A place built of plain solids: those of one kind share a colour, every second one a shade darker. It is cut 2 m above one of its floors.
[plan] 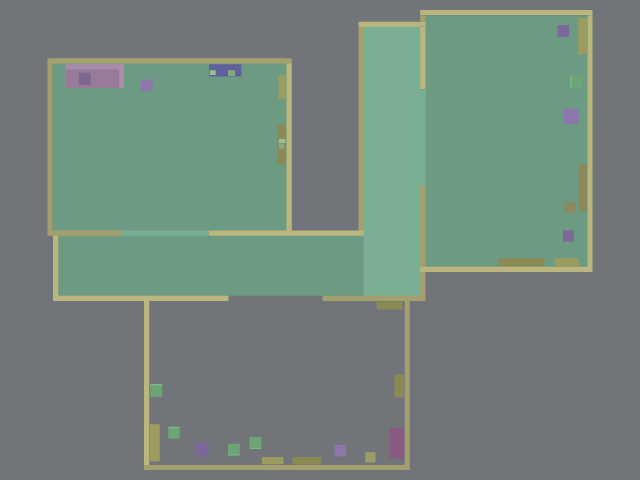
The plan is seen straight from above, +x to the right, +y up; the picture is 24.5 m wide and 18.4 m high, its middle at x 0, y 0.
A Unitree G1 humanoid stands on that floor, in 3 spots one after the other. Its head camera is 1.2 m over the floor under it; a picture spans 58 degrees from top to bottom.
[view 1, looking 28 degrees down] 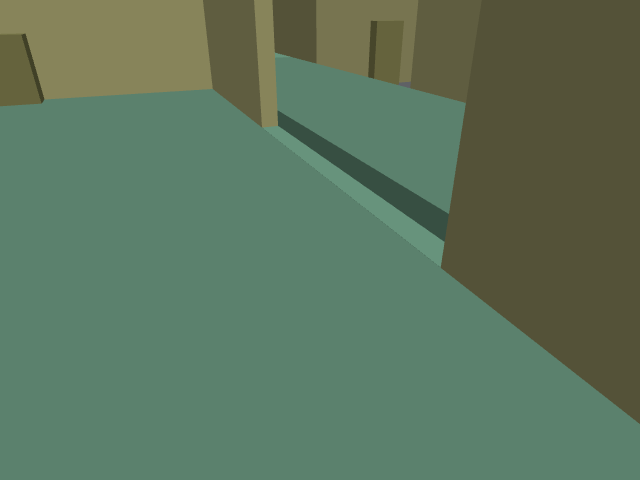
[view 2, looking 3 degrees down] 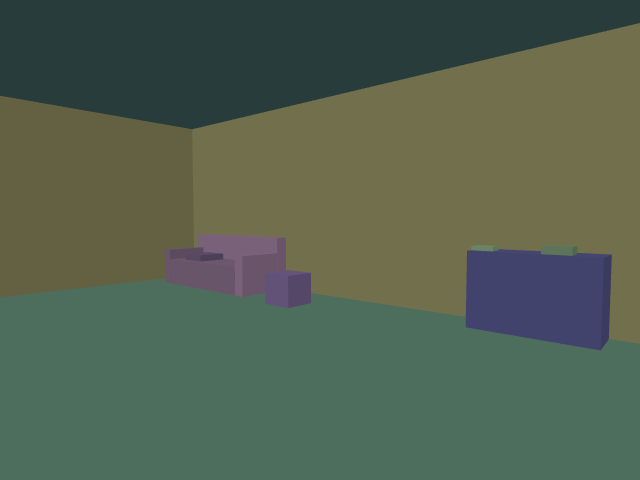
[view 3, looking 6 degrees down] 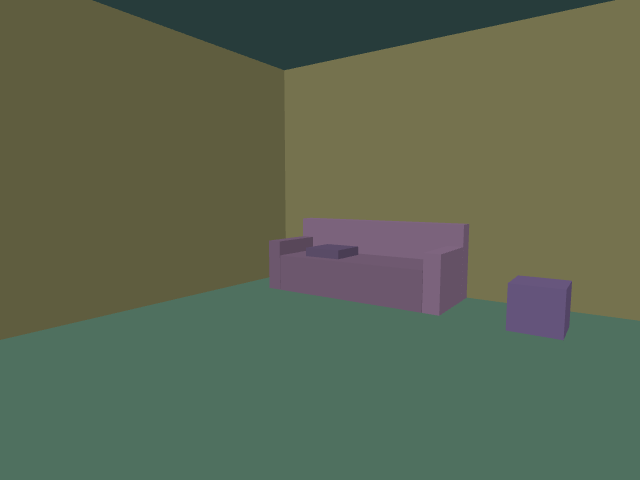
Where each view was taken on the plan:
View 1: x -9.16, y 1.71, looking -23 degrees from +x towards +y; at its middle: floor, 2.56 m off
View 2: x -2.39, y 1.71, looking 131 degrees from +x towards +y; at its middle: wall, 6.71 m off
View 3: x -6.08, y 1.71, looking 125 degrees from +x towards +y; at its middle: sofa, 5.93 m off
